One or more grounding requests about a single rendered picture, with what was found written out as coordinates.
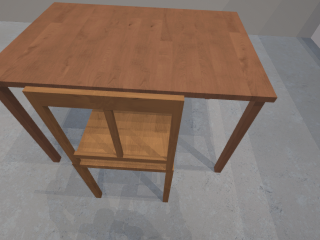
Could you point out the table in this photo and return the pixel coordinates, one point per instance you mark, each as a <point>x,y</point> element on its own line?
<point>193,53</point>

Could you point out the chair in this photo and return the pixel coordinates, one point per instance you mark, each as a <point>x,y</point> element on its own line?
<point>125,131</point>

